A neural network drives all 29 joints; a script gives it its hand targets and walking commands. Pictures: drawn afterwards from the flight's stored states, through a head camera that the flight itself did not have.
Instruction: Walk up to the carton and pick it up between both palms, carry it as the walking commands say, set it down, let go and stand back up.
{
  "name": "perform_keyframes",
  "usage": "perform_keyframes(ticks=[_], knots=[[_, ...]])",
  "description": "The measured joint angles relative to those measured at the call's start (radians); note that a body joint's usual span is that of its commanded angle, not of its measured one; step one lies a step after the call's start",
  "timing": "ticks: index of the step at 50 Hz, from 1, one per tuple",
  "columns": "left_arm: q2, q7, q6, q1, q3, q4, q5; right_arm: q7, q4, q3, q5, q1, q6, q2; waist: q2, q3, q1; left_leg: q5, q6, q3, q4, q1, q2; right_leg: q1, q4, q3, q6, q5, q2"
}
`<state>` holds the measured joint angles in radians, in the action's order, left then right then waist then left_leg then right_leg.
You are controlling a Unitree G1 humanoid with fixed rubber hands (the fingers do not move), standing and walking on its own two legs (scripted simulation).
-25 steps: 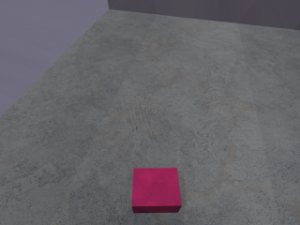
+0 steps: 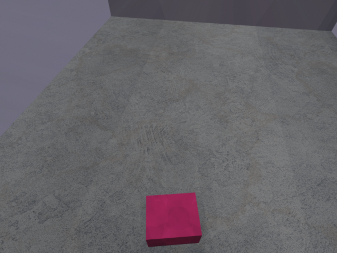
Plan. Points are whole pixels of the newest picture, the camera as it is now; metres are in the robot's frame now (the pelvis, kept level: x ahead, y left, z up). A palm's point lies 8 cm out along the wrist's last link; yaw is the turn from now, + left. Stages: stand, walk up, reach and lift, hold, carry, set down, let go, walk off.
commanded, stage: walk up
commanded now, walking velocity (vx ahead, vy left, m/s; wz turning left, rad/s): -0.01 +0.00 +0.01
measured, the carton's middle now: (172, 219) +0.42 +0.01 -0.70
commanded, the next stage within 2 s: stand in 1.16 s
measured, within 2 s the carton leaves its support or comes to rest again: neither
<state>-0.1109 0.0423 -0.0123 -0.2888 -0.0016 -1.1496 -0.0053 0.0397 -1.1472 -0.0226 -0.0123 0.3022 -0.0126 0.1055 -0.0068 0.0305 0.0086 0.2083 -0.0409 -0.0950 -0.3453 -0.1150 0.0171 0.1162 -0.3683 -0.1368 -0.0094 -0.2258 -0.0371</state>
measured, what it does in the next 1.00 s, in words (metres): steps on the spot: left foot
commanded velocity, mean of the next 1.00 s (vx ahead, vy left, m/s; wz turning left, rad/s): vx -0.02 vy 0.02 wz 0.04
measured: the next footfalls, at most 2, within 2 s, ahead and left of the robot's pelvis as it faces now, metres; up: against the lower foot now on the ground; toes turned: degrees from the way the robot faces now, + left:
left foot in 0.90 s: +0.04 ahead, +0.16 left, +0.00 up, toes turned -4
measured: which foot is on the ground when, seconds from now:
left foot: down 0.00-0.64, up 0.66-0.88, down 0.90-1.00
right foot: down 0.00-1.00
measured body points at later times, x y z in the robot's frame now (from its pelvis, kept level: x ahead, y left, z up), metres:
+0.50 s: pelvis +0.01 -0.02 +0.00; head +0.02 -0.02 +0.45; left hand -0.01 +0.19 -0.16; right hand +0.00 -0.23 -0.16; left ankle -0.01 +0.09 -0.75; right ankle -0.02 -0.11 -0.75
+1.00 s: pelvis +0.00 +0.04 -0.01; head +0.01 +0.05 +0.44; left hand -0.04 +0.26 -0.17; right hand +0.04 -0.19 -0.16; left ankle +0.00 +0.15 -0.75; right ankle -0.02 -0.10 -0.74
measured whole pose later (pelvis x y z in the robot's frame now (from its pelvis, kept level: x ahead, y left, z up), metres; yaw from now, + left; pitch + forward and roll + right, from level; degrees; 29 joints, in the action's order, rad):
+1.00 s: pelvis +0.00 +0.04 -0.01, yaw +3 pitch +0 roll +0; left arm -0.16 0.04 0.02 -0.34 -0.04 -1.09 -0.01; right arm 0.04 -1.05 -0.03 -0.02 0.26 0.00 0.14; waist -0.03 0.01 -0.01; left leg 0.26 -0.01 -0.08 -0.50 -0.24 -0.03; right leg 0.22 -0.56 -0.12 0.02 -0.39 -0.08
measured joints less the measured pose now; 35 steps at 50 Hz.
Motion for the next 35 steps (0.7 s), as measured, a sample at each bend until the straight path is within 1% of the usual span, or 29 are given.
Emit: perform_keyframes(ticks=[31, 32, 33, 35], knots=[[-0.005, 0.004, -0.014, -0.032, -0.004, 0.014, 0.004, 0.003, 0.013, -0.005, 0.000, -0.014, 0.001, 0.022, 0.001, -0.017, -0.003, 0.021, 0.034, 0.024, -0.014, -0.004, -0.026, -0.006, 0.001, -0.009, -0.026, -0.023, 0.027], [-0.006, 0.008, -0.013, -0.031, -0.008, 0.022, 0.002, 0.002, 0.020, -0.009, 0.000, -0.013, 0.006, 0.026, 0.005, -0.016, -0.002, 0.027, 0.036, 0.031, -0.042, -0.025, -0.027, 0.003, -0.009, -0.014, -0.027, -0.027, 0.027], [-0.009, 0.014, -0.012, -0.028, -0.013, 0.032, -0.001, 0.001, 0.026, -0.015, 0.001, -0.013, 0.013, 0.035, 0.011, -0.013, -0.004, 0.043, 0.043, 0.036, -0.104, -0.060, -0.028, 0.015, -0.026, -0.022, -0.027, -0.034, 0.023], [-0.021, 0.025, -0.011, -0.028, -0.022, 0.047, -0.007, 0.001, 0.034, -0.021, -0.001, -0.019, 0.029, 0.051, 0.013, -0.007, -0.013, 0.168, 0.058, 0.040, -0.323, -0.156, -0.023, 0.038, -0.060, -0.033, -0.029, -0.049, 0.006]])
